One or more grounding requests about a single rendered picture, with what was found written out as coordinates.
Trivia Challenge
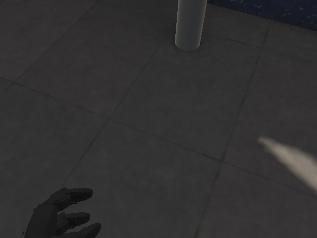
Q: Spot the left robot hand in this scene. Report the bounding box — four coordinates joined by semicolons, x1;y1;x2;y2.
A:
23;187;101;238

